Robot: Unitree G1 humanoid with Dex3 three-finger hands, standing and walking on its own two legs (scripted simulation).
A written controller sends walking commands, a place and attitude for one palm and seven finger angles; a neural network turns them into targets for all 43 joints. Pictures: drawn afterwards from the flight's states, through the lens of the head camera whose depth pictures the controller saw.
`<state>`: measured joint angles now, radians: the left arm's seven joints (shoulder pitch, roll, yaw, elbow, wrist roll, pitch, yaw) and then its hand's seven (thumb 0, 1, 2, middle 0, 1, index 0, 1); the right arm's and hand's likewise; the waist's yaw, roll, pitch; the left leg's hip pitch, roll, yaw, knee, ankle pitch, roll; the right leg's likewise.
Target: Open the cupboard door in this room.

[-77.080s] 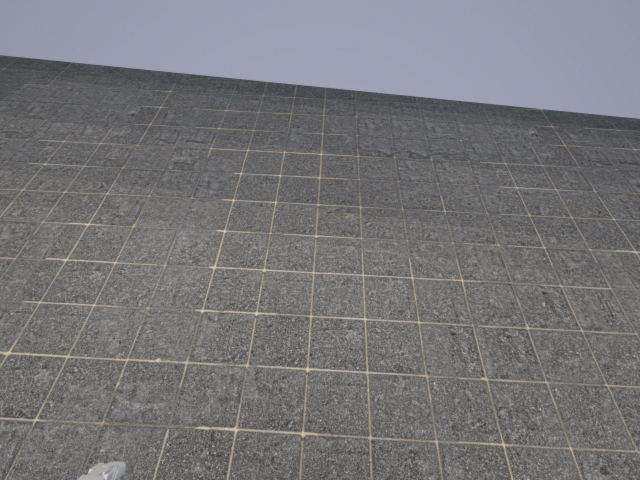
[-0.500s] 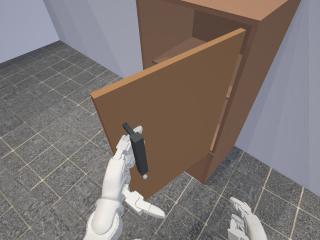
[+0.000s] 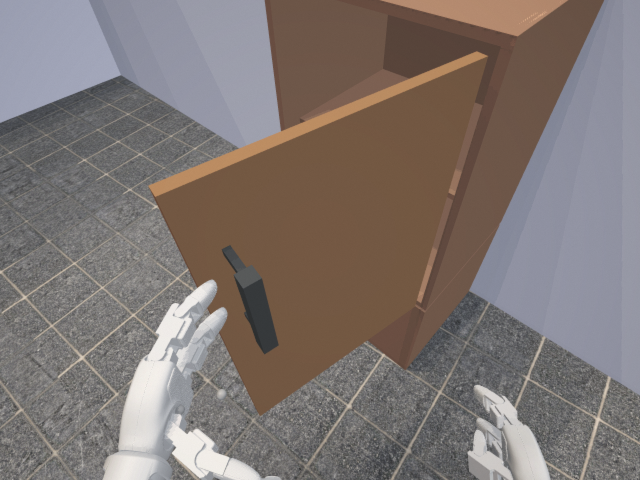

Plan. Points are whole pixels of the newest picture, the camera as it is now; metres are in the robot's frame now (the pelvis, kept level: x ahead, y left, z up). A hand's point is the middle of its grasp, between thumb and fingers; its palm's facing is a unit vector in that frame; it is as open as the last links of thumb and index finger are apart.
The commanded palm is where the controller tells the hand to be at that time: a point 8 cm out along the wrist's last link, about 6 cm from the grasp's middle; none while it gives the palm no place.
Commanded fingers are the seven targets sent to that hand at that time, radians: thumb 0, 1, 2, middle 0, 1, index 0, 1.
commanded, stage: slide the hand sideways off the handle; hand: left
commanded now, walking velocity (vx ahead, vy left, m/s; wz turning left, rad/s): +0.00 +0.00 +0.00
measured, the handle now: (250, 301) +0.30 +0.11 +0.09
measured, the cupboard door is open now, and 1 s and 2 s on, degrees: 78 78 78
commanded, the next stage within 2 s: draw the hand back to the body in 0.36 s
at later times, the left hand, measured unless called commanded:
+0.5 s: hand (165, 413) +0.17 +0.17 +0.09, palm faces -0.02 -1.00 -0.02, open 16.4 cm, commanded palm +0.15 +0.22 +0.10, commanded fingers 0.00 -0.50 0.30 -0.15 -0.30 -0.15 -0.30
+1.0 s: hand (102, 392) +0.18 +0.21 +0.13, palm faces +0.03 -0.99 -0.12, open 16.1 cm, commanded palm +0.14 +0.27 +0.15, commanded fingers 0.00 -0.22 0.42 -0.16 -0.30 -0.16 -0.30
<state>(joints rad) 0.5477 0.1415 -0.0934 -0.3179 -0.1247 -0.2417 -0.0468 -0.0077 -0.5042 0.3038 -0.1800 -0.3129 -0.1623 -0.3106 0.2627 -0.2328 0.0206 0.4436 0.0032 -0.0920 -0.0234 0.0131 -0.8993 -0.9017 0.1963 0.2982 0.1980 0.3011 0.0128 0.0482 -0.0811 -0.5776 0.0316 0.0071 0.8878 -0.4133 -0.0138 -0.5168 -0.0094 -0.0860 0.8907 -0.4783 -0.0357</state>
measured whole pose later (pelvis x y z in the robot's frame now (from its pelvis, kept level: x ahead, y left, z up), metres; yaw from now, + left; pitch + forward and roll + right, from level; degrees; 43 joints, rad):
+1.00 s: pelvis +0.00 +0.03 +0.01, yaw +1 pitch +3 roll -2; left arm 0.57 0.27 0.14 -0.45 -0.24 -0.07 -0.18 -0.01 -0.46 0.32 -0.15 -0.30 -0.15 -0.30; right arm 0.26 -0.23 0.05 0.49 0.04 -0.17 -0.08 0.01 -0.90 -0.90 0.20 0.30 0.20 0.30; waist 0.05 0.06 -0.08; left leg -0.48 0.02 0.00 0.84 -0.40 0.02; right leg -0.39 -0.01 -0.09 0.77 -0.42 0.00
